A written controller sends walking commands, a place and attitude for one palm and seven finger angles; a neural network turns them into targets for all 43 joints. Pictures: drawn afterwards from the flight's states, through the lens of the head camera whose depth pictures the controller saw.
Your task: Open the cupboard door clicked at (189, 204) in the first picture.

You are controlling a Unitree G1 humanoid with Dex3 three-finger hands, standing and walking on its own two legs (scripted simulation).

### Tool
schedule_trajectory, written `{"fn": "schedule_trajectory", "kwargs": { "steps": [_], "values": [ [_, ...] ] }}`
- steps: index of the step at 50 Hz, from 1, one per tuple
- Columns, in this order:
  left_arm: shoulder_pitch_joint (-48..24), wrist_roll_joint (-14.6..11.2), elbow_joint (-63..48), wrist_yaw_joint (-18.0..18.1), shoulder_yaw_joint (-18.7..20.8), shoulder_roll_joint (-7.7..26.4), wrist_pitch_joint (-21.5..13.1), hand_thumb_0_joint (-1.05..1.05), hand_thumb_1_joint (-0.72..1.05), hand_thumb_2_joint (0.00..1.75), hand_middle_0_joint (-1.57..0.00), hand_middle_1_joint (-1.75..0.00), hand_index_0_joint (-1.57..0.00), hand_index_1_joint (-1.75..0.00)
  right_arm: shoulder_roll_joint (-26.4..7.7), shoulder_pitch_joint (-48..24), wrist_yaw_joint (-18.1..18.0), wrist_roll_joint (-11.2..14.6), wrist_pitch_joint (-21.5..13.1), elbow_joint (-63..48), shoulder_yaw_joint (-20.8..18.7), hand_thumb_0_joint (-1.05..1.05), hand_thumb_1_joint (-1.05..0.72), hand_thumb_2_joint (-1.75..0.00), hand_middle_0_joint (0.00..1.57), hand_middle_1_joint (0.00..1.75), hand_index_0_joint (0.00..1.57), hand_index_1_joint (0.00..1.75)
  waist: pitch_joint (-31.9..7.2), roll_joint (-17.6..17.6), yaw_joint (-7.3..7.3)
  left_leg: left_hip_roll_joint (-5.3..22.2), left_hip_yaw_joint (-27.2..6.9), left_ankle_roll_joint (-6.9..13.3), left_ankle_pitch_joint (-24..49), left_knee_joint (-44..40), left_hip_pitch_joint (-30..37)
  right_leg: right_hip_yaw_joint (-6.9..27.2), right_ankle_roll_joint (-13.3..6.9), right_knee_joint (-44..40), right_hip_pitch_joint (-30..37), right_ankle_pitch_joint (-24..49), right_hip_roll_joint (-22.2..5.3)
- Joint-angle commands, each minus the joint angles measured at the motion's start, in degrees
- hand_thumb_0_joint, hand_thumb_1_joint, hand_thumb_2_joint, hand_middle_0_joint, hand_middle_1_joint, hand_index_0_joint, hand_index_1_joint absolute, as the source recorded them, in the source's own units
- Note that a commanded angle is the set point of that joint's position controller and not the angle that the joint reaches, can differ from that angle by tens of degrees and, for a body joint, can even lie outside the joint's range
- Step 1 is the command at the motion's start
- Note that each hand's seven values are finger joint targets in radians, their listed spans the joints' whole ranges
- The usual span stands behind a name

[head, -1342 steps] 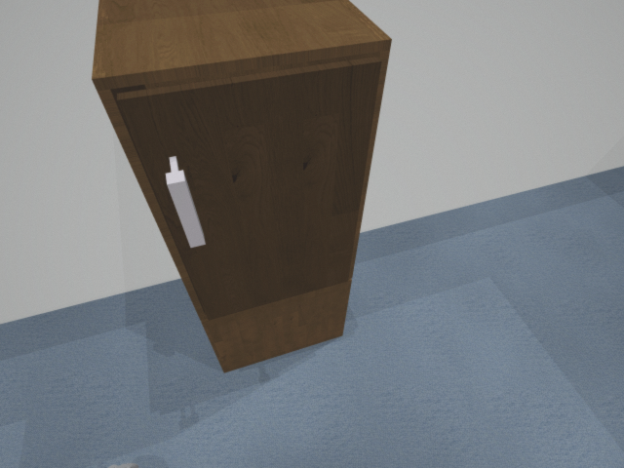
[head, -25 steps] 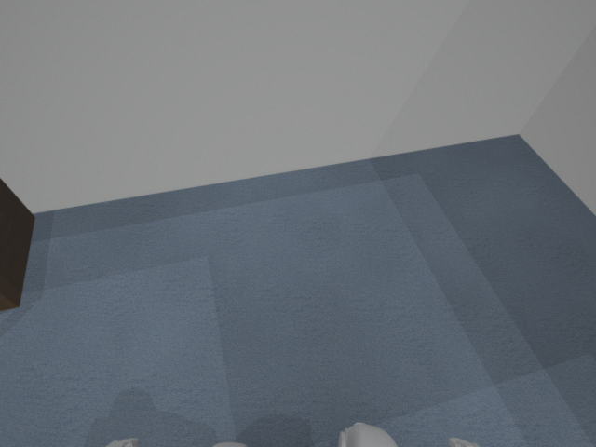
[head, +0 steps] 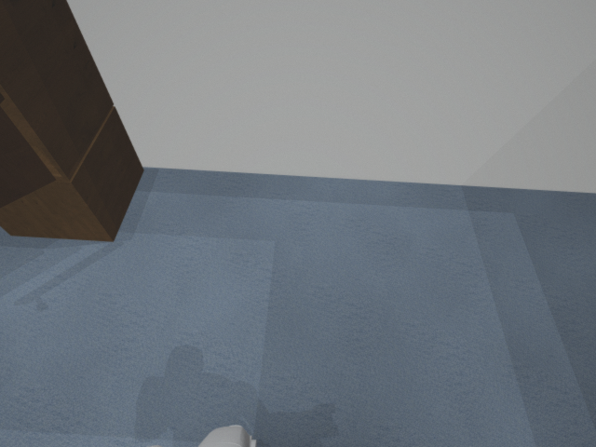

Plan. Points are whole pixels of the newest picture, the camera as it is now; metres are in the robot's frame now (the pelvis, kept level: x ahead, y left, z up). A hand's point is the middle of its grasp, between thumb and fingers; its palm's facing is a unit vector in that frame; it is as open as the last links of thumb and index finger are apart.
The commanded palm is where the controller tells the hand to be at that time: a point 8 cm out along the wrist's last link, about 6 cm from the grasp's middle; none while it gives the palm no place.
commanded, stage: turn to face it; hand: left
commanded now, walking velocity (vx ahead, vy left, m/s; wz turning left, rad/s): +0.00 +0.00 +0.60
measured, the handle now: out of the picture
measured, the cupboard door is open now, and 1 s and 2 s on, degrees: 47 47 47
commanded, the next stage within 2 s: take the last steps up to it in 1.30 s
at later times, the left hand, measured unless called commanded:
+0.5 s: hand out of the picture +0.07 +0.22 -0.15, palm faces +0.27 -0.92 -0.28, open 7.4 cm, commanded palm none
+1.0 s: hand out of the picture -0.08 +0.22 -0.18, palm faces +0.58 -0.78 -0.23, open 7.4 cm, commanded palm none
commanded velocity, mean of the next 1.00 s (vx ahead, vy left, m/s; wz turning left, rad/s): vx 0.00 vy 0.00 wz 0.56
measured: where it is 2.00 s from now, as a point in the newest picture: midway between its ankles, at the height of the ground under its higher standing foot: outside the picture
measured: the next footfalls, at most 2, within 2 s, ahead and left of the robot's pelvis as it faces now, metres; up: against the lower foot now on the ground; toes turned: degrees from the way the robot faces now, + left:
left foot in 0.08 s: +0.04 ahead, +0.13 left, +0.00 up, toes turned +8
right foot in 0.48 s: +0.07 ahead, -0.13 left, +0.00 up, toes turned +14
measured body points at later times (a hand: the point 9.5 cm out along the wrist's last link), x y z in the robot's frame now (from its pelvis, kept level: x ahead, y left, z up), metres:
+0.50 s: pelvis +0.00 -0.02 -0.01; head +0.05 -0.01 +0.44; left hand +0.05 +0.27 -0.13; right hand +0.13 -0.25 -0.16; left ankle +0.00 +0.12 -0.73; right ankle +0.03 -0.13 -0.74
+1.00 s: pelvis -0.01 +0.01 -0.01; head +0.02 +0.06 +0.44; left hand -0.11 +0.26 -0.16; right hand +0.23 -0.15 -0.13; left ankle -0.05 +0.10 -0.74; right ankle +0.04 -0.14 -0.66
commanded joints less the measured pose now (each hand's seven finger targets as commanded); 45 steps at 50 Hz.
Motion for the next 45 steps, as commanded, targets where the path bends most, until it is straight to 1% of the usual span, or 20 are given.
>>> {"fn": "schedule_trajectory", "kwargs": {
  "steps": [1,2,3,4,5,10,18,22,23,24,25,27,30,36,40,41,42,43,44,45],
  "values": [
    [2.5,-0.1,-2.3,0.6,4.5,13.3,-0.8,0.00,0.90,0.90,-0.20,-0.30,-0.20,-0.30,-3.5,-0.3,-0.6,0.0,-2.5,-5.4,-0.6,0.00,-0.90,-0.90,0.20,0.30,0.20,0.30,-9.8,-7.3,0.58,-1.3,2.4,1.2,7.0,-14.4,6.2,7.9,-3.4,-2.0,5.8,26.7,-13.2],
    [1.4,-0.5,-2.6,0.4,4.5,12.7,-0.6,0.00,0.90,0.90,-0.20,-0.30,-0.20,-0.30,-5.1,2.7,-0.6,-0.1,-2.9,-4.7,-1.1,0.00,-0.90,-0.90,0.20,0.30,0.20,0.30,-10.9,-3.4,-1.50,-0.5,1.0,1.9,13.9,-21.3,13.3,5.4,-0.9,3.4,1.1,22.5,-11.9],
    [1.5,-0.8,-3.8,0.2,4.1,9.7,-0.1,0.00,0.90,0.90,-0.20,-0.30,-0.20,-0.30,-10.5,5.8,-0.8,-0.5,-3.3,-4.3,-2.4,0.00,-0.90,-0.90,0.20,0.30,0.20,0.30,-13.5,10.7,-3.17,10.3,-13.6,6.2,24.4,-25.2,22.4,2.5,2.9,15.5,-10.2,6.1,-5.9],
    [-2.9,-0.9,-6.6,0.1,2.7,6.2,0.2,0.00,0.90,0.90,-0.20,-0.30,-0.20,-0.30,-15.8,10.3,-1.6,-0.7,-3.2,-3.5,-3.8,0.00,-0.90,-0.90,0.20,0.30,0.20,0.30,-13.0,22.8,-6.19,22.6,-29.5,14.9,46.9,-26.5,25.0,5.1,5.9,27.3,-23.0,-21.6,0.7],
    [-5.8,-0.4,-7.3,0.4,2.7,8.0,0.8,0.00,0.90,0.90,-0.20,-0.30,-0.20,-0.30,-15.6,12.4,-2.1,-0.7,-2.9,-2.2,-3.5,0.00,-0.90,-0.90,0.20,0.30,0.20,0.30,-13.2,15.0,-6.36,23.9,-26.5,17.7,46.8,-25.0,23.1,11.7,4.5,32.9,-23.4,-19.6,0.2],
    [-3.3,-0.4,-3.3,-0.4,3.3,7.6,1.4,0.00,0.90,0.90,-0.20,-0.30,-0.20,-0.30,-10.3,2.3,-3.3,-0.8,-3.8,-5.1,-1.6,0.00,-0.90,-0.90,0.20,0.30,0.20,0.30,-8.6,10.9,-0.95,12.0,-17.3,12.1,32.9,-27.2,13.2,14.1,5.1,34.0,-20.5,-5.0,1.8],
    [-5.2,-0.8,-4.9,-0.1,2.7,6.8,0.8,0.00,0.90,0.90,-0.20,-0.30,-0.20,-0.30,-11.1,3.9,-2.8,-1.0,-3.4,-4.7,-2.3,0.00,-0.90,-0.90,0.20,0.30,0.20,0.30,-9.6,11.7,-1.56,10.0,-21.7,12.5,29.8,-25.5,11.4,12.6,5.1,14.3,-11.3,-6.9,6.1],
    [1.5,-1.1,-3.5,0.4,3.4,8.1,-0.1,0.00,0.90,0.90,-0.20,-0.30,-0.20,-0.30,-10.0,0.3,-2.6,-0.4,-2.8,-6.0,-2.6,0.00,-0.90,-0.90,0.20,0.30,0.20,0.30,-10.4,10.4,2.16,5.9,-22.7,9.0,24.0,-19.7,0.2,12.4,3.9,-5.3,6.7,4.1,6.9],
    [4.0,-0.4,-3.2,0.9,4.2,12.1,-0.7,0.00,0.90,0.90,-0.20,-0.30,-0.20,-0.30,-7.2,0.3,-2.2,0.2,-2.9,-6.6,-2.3,0.00,-0.90,-0.90,0.20,0.30,0.20,0.30,-11.5,0.4,3.56,1.0,-18.4,5.7,13.2,-12.0,-8.5,21.4,1.8,-13.3,15.4,2.5,-2.0],
    [4.6,0.3,-3.3,1.2,5.0,16.5,-1.0,0.00,0.90,0.90,-0.20,-0.30,-0.20,-0.30,-4.0,-0.1,-2.0,0.2,-3.0,-8.0,-1.8,0.00,-0.90,-0.90,0.20,0.30,0.20,0.30,-10.4,-16.0,4.15,-6.8,-6.3,1.1,-7.0,3.2,-15.6,35.7,-4.9,-16.9,15.7,7.6,-17.8],
    [3.5,-0.1,-3.8,1.5,4.4,16.0,-0.9,0.00,0.90,0.90,-0.20,-0.30,-0.20,-0.30,-7.1,-0.9,-1.7,-0.4,-2.7,-7.7,-2.3,0.00,-0.90,-0.90,0.20,0.30,0.20,0.30,-8.7,-11.8,3.61,-3.3,-8.4,1.7,-9.9,15.7,-13.6,34.6,-8.8,-16.3,7.4,11.7,-21.0],
    [-3.4,-0.4,-5.2,1.5,3.2,11.4,-1.1,0.00,0.90,0.90,-0.20,-0.30,-0.20,-0.30,-6.0,1.3,-1.2,-0.6,-1.6,-5.2,-2.6,0.00,-0.90,-0.90,0.20,0.30,0.20,0.30,-6.3,-10.2,-0.46,-1.1,-8.2,0.8,-2.2,24.2,-13.5,25.3,-7.3,-14.9,3.8,13.0,-13.4],
    [-4.8,-0.4,-5.8,1.3,2.6,9.7,-1.1,0.00,0.90,0.90,-0.20,-0.30,-0.20,-0.30,-4.5,1.5,-0.4,-0.4,-1.1,-4.5,-1.8,0.00,-0.90,-0.90,0.20,0.30,0.20,0.30,-6.1,-9.5,-1.33,0.3,-4.4,-0.6,1.9,20.6,-10.9,13.8,-5.5,-12.5,4.0,22.0,-10.0],
    [1.8,0.2,-3.1,1.1,3.9,13.1,-1.0,0.00,0.90,0.90,-0.20,-0.30,-0.20,-0.30,-2.5,-3.8,-0.1,0.0,-1.8,-5.8,-0.5,0.00,-0.90,-0.90,0.20,0.30,0.20,0.30,-6.9,-8.5,2.54,-0.3,1.2,-0.4,-0.6,0.2,-4.9,10.7,-5.9,-7.7,9.0,29.7,-12.7],
    [1.3,-0.3,-2.7,0.5,4.5,13.5,-0.6,0.00,0.90,0.90,-0.20,-0.30,-0.20,-0.30,-4.4,1.8,-0.4,-0.1,-2.8,-4.6,-0.8,0.00,-0.90,-0.90,0.20,0.30,0.20,0.30,-9.9,-6.2,-0.54,-1.6,2.4,1.2,10.6,-17.3,8.7,6.4,-1.6,1.9,4.1,26.8,-11.7],
    [1.0,-0.8,-3.4,0.3,4.2,12.0,-0.4,0.00,0.90,0.90,-0.20,-0.30,-0.20,-0.30,-7.8,5.8,-0.6,-0.3,-3.4,-3.8,-1.7,0.00,-0.90,-0.90,0.20,0.30,0.20,0.30,-13.1,2.1,-2.95,2.6,-3.2,3.2,20.8,-22.2,18.6,3.9,1.3,11.3,-2.9,20.4,-9.3],
    [-0.7,-1.3,-5.6,-0.2,3.0,7.4,-0.1,0.00,0.90,0.90,-0.20,-0.30,-0.20,-0.30,-14.9,10.2,-1.1,-0.8,-3.8,-3.2,-3.6,0.00,-0.90,-0.90,0.20,0.30,0.20,0.30,-14.6,21.3,-5.52,19.5,-26.5,11.7,43.1,-24.5,26.7,2.8,5.9,25.4,-20.0,-15.3,-0.1],
    [-5.4,-0.8,-7.2,0.3,2.2,7.1,0.6,0.00,0.90,0.90,-0.20,-0.30,-0.20,-0.30,-16.2,14.3,-1.8,-0.4,-3.3,-1.8,-3.6,0.00,-0.90,-0.90,0.20,0.30,0.20,0.30,-15.2,18.1,-6.87,23.2,-27.6,16.4,52.4,-23.8,24.6,10.3,5.1,31.5,-21.7,-21.6,0.7],
    [-5.7,-0.7,-7.9,0.4,2.5,7.6,0.7,0.00,0.90,0.90,-0.20,-0.30,-0.20,-0.30,-15.8,12.9,-2.2,-0.9,-3.3,-2.4,-3.2,0.00,-0.90,-0.90,0.20,0.30,0.20,0.30,-13.6,13.3,-5.81,23.4,-25.2,17.9,44.1,-24.5,20.7,12.3,4.4,34.5,-21.4,-19.6,0.0],
    [-6.8,-0.5,-6.3,0.5,2.7,6.8,0.9,0.00,0.90,0.90,-0.20,-0.30,-0.20,-0.30,-13.5,10.2,-2.8,-1.0,-3.7,-2.9,-2.8,0.00,-0.90,-0.90,0.20,0.30,0.20,0.30,-12.7,16.7,-5.04,18.6,-24.4,16.1,40.5,-25.3,18.6,13.2,4.4,35.6,-22.4,-15.8,0.5]
  ]
}}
